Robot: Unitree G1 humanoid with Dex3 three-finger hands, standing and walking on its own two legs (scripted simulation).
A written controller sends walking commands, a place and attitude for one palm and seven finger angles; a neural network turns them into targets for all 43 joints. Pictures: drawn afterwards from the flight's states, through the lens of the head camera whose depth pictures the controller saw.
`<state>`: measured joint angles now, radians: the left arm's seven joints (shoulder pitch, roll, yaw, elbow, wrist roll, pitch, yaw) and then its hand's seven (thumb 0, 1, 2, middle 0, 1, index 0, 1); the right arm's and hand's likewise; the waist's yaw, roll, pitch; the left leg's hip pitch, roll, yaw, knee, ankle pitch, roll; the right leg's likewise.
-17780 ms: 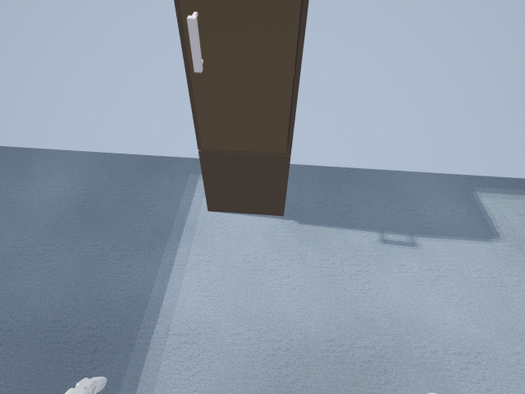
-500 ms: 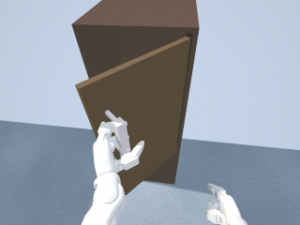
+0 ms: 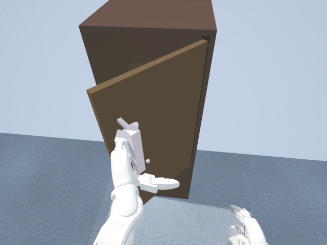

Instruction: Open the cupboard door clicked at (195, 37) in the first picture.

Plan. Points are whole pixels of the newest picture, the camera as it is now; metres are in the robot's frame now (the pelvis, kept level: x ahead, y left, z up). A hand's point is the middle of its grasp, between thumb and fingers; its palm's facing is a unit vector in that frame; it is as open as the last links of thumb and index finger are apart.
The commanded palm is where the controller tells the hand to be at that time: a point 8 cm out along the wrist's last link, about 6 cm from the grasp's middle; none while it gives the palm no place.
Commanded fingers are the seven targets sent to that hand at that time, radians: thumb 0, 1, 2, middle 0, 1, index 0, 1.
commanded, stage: slide the hand sideways off the handle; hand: left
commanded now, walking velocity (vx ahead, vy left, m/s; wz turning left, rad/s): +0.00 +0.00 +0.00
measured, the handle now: (131, 146) +0.32 +0.11 +0.10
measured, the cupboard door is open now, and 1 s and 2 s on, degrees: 49 51 51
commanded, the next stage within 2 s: draw the hand back to the body in 1.30 s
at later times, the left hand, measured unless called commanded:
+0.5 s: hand (142, 176) +0.24 +0.07 +0.11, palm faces -0.10 -0.99 +0.04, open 16.4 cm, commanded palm +0.21 +0.12 +0.10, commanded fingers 0.00 -0.50 0.30 -0.15 -0.30 -0.15 -0.30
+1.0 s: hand (119, 199) +0.19 +0.11 +0.10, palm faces -0.06 -1.00 -0.02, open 16.3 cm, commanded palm +0.15 +0.17 +0.10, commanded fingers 0.00 -0.50 0.30 -0.15 -0.30 -0.15 -0.30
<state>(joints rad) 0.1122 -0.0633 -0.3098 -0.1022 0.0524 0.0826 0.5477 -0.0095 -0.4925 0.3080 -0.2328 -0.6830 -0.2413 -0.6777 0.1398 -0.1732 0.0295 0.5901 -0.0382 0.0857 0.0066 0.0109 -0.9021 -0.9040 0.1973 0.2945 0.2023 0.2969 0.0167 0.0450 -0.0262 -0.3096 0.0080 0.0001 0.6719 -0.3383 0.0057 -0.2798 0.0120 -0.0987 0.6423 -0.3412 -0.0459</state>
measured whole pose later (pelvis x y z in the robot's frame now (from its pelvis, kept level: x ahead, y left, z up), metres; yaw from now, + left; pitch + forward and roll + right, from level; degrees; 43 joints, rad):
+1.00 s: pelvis +0.01 +0.00 -0.01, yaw +0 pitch +1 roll +0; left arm 0.57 0.14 -0.11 -0.45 -0.11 -0.07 -0.07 -0.01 -0.50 0.30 -0.15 -0.30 -0.15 -0.30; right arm 0.25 -0.21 0.06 0.45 0.01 -0.10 -0.02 0.01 -0.90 -0.90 0.20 0.29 0.20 0.30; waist 0.03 0.04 -0.05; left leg -0.39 0.01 0.01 0.75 -0.39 0.01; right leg -0.36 0.01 -0.09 0.73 -0.39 -0.04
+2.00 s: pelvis +0.00 +0.02 +0.00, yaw +0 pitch -2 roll -2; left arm 0.58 0.29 0.14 -0.52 -0.14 -0.02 -0.07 -0.01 -0.40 0.35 -0.16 -0.30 -0.16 -0.30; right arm 0.23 -0.22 0.07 0.54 0.02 -0.23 -0.09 0.01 -0.90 -0.90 0.20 0.30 0.21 0.30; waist 0.06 0.05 -0.04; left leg -0.30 0.00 0.00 0.70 -0.36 0.03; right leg -0.25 0.01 -0.09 0.63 -0.34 -0.02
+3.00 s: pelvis +0.02 +0.00 +0.02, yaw -1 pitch -5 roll +0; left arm 0.46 0.33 0.32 -0.38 -0.06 -0.07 0.11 0.02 0.88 0.90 -0.21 -0.30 -0.21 -0.30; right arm 0.17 -0.23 0.02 0.65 0.00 -0.08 -0.08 0.01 -0.90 -0.90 0.20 0.29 0.20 0.30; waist 0.08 0.07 0.04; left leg -0.06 0.01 0.02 0.39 -0.24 0.01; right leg -0.03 0.03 -0.07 0.34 -0.22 -0.03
